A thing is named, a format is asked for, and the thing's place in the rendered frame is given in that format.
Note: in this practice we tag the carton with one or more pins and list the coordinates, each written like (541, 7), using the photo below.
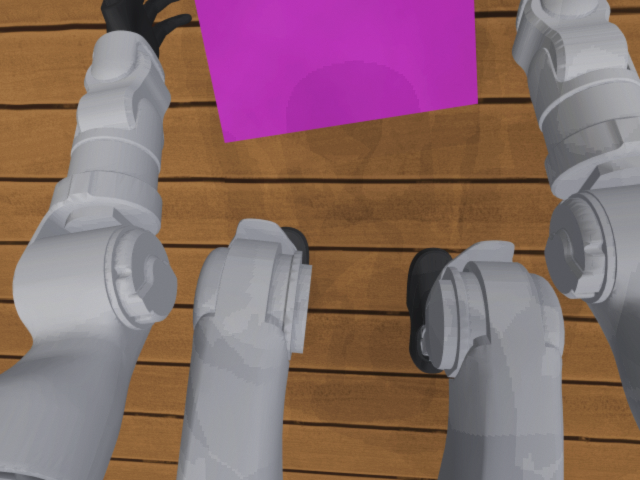
(283, 66)

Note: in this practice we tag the robot right forearm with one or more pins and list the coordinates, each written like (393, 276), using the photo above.
(585, 92)

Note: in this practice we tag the right robot upper arm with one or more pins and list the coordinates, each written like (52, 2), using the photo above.
(593, 253)

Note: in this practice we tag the robot left hand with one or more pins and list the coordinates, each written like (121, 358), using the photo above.
(134, 16)

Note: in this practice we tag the robot shin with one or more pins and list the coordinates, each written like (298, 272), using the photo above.
(503, 251)
(211, 272)

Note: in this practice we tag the robot left shin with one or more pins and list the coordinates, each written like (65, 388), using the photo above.
(211, 272)

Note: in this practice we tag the robot left forearm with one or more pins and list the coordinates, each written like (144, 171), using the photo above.
(117, 148)

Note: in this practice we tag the robot right shin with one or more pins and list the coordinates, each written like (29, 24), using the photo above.
(503, 251)

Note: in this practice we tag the left robot upper arm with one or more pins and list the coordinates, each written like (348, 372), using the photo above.
(89, 300)

